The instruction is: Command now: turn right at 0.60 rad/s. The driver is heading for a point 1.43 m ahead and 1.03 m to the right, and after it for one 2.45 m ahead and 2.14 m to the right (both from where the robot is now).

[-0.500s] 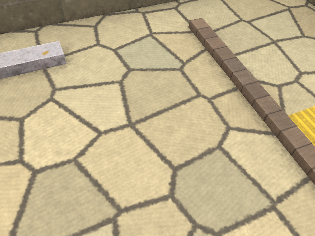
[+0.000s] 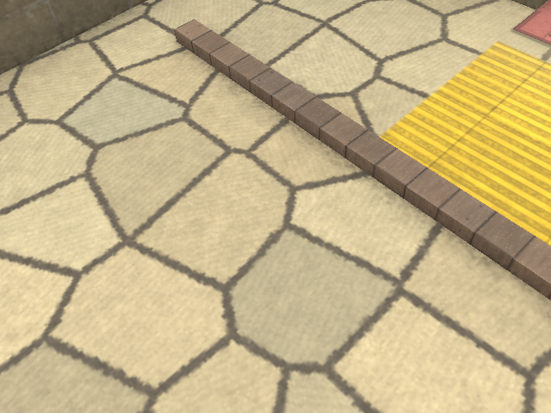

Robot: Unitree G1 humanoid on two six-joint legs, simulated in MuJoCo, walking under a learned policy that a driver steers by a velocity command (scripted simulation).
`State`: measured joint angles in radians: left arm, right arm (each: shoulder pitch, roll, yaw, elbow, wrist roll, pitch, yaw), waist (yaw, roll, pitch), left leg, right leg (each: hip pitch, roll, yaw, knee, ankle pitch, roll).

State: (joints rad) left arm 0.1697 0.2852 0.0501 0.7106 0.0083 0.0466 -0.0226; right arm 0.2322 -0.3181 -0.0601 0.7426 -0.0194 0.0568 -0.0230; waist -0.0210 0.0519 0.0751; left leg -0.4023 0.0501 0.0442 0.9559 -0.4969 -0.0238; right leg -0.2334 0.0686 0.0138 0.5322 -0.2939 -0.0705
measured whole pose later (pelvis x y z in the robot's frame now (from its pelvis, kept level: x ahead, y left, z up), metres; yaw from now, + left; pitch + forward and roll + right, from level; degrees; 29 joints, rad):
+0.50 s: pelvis +0.01 +0.03 +0.00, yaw -18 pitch +0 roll +0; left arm 0.25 0.33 0.08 0.75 0.01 0.05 0.00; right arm 0.15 -0.29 -0.02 0.68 -0.01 0.02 -0.04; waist 0.03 -0.05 0.06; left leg -0.26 -0.05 -0.04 0.49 -0.22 0.04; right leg -0.32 0.18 0.25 0.68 -0.40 -0.02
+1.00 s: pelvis +0.02 -0.02 +0.00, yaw -36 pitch +0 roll +1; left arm 0.20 0.30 0.04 0.73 0.02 0.02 -0.05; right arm 0.30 -0.33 -0.07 0.76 -0.04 0.02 0.01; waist -0.03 0.04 0.02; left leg -0.30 0.07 0.11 0.83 -0.48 0.01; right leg -0.20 0.05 -0.02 0.53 -0.33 -0.08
